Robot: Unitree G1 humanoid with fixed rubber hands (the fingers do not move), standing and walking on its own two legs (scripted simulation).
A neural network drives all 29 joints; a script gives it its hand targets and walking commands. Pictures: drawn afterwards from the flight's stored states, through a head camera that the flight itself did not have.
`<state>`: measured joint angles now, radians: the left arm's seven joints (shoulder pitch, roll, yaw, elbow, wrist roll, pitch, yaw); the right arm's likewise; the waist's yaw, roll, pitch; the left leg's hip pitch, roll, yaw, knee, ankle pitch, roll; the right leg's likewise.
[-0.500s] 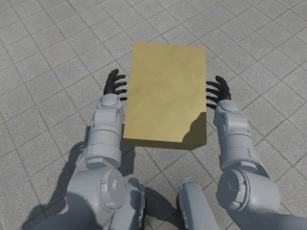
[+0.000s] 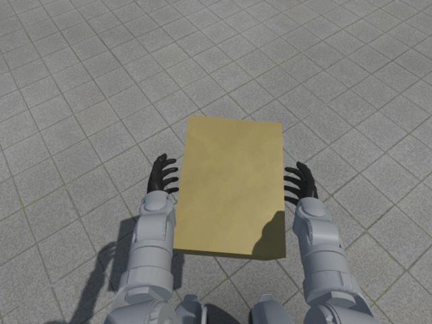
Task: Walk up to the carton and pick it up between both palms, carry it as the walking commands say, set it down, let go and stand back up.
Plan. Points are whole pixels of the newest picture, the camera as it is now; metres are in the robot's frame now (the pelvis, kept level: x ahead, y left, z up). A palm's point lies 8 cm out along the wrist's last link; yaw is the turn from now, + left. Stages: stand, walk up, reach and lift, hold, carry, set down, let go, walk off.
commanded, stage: reach and lift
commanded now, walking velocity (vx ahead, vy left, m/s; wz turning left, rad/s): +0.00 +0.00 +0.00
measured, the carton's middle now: (229, 189) +0.42 -0.02 -0.12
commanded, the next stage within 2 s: none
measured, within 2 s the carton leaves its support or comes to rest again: neither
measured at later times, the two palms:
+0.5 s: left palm (142, 197) +0.34 +0.14 +0.05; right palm (320, 202) +0.33 -0.16 +0.03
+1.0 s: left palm (128, 178) +0.34 +0.14 +0.11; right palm (339, 188) +0.32 -0.16 +0.10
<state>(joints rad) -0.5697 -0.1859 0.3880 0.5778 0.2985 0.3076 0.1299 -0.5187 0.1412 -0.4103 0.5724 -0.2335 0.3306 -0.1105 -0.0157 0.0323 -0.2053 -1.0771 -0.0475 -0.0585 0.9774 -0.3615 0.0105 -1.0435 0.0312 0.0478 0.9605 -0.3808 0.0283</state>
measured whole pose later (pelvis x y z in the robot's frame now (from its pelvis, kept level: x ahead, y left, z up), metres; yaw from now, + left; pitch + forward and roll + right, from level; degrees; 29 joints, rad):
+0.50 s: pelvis -0.01 +0.00 +0.04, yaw +0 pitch +13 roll -1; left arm -0.53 -0.19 0.41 0.56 0.35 0.39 0.09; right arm -0.48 0.18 -0.45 0.54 -0.31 0.41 -0.05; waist 0.00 0.02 -0.09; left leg -0.68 -0.04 -0.07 0.71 -0.24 0.01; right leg -0.65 0.03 0.05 0.69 -0.26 0.02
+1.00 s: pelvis +0.03 +0.00 +0.08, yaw +0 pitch +0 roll +0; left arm -0.35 -0.18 0.25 0.36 0.31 0.59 0.05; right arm -0.28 0.16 -0.29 0.33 -0.27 0.60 0.00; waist -0.01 0.00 -0.03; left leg -0.21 -0.04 -0.05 0.42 -0.20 0.02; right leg -0.18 0.01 0.07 0.40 -0.21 0.02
